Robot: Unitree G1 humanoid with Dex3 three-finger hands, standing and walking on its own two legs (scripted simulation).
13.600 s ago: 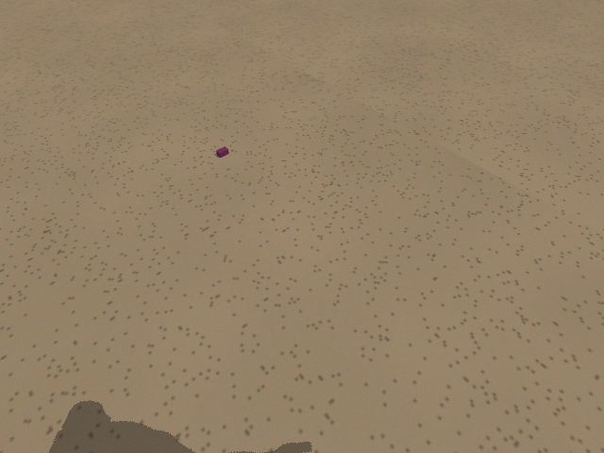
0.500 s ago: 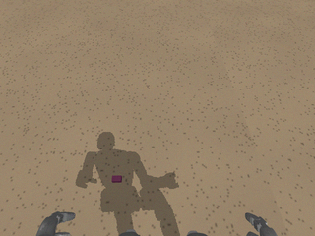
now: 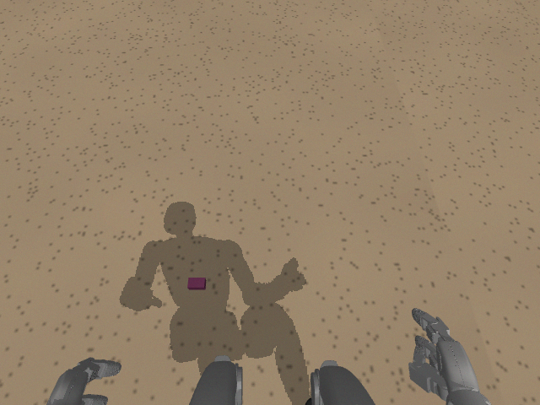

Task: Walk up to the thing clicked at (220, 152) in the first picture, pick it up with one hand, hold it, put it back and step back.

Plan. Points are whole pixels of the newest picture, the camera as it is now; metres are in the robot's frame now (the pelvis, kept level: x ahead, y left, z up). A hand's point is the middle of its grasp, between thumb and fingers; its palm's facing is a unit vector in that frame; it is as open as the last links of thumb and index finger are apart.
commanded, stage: rise first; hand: left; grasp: from above
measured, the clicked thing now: (197, 283) +0.48 +0.24 -0.67
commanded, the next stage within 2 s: none
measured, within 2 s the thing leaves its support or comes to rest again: neither
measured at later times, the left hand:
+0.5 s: hand (138, 337) +0.26 +0.30 -0.33, palm faces -0.48 -0.42 -0.77, open 11.8 cm
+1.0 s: hand (157, 304) +0.36 +0.31 -0.46, palm faces -0.49 -0.06 -0.87, open 11.1 cm
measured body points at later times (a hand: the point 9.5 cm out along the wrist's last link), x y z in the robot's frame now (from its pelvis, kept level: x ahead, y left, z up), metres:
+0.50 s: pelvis -0.06 -0.01 -0.19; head +0.14 +0.01 +0.21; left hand +0.29 +0.32 -0.28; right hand +0.10 -0.28 -0.32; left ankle +0.01 +0.11 -0.65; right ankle +0.00 -0.13 -0.65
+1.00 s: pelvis -0.09 +0.00 -0.32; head +0.15 +0.05 +0.07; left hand +0.39 +0.31 -0.41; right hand -0.05 -0.29 -0.42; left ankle +0.01 +0.11 -0.65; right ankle +0.00 -0.13 -0.65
